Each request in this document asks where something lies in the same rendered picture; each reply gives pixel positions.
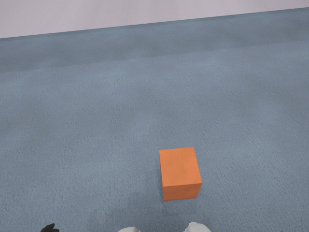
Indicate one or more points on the carton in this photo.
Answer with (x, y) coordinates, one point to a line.
(179, 174)

